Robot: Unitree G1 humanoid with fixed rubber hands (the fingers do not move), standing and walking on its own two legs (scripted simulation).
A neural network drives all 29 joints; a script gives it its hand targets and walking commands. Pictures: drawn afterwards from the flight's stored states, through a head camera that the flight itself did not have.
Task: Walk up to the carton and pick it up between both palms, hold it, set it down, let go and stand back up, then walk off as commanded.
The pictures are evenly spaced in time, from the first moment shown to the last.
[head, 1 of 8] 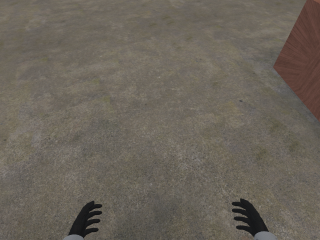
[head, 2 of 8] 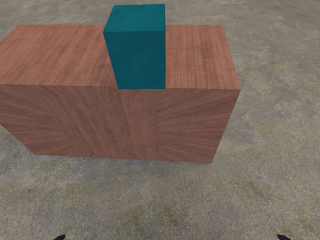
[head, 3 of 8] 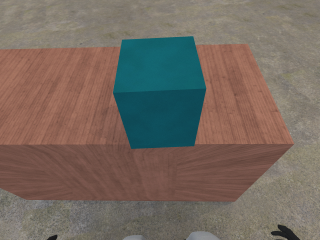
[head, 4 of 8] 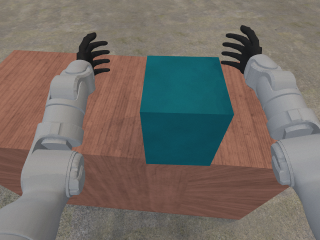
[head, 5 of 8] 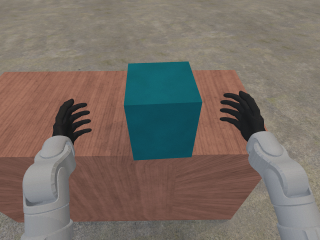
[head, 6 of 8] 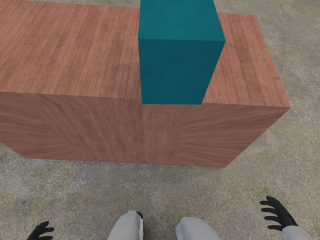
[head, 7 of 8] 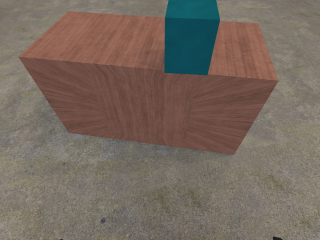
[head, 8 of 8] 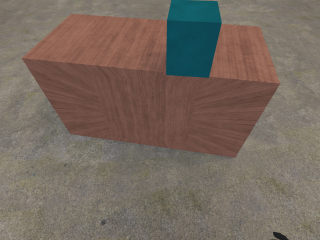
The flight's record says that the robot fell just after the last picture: no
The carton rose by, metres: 0.00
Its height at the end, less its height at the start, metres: +0.00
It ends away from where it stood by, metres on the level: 0.00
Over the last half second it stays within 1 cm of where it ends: yes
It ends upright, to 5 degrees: yes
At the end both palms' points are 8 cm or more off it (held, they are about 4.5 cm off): yes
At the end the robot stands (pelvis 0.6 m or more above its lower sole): yes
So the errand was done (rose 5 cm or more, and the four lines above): no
